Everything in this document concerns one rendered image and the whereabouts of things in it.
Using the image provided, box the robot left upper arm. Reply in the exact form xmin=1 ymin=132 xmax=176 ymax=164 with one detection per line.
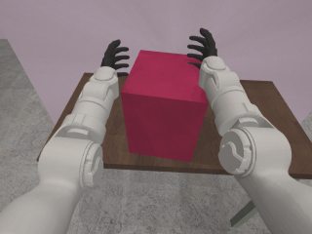
xmin=0 ymin=136 xmax=104 ymax=234

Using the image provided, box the right robot hand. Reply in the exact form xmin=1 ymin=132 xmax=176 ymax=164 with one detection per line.
xmin=187 ymin=27 xmax=217 ymax=69

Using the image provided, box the robot left forearm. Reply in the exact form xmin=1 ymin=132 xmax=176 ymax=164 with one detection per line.
xmin=37 ymin=66 xmax=119 ymax=178

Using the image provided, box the carton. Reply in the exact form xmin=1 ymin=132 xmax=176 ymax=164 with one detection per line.
xmin=120 ymin=50 xmax=209 ymax=162

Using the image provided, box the robot right forearm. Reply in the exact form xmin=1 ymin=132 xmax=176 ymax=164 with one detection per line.
xmin=198 ymin=56 xmax=277 ymax=137

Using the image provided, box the left robot hand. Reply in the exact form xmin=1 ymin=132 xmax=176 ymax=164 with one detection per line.
xmin=100 ymin=39 xmax=130 ymax=77

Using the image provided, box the robot right upper arm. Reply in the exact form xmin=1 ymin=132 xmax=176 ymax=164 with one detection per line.
xmin=217 ymin=126 xmax=312 ymax=234

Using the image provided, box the table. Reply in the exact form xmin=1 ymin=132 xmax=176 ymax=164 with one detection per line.
xmin=36 ymin=72 xmax=312 ymax=228

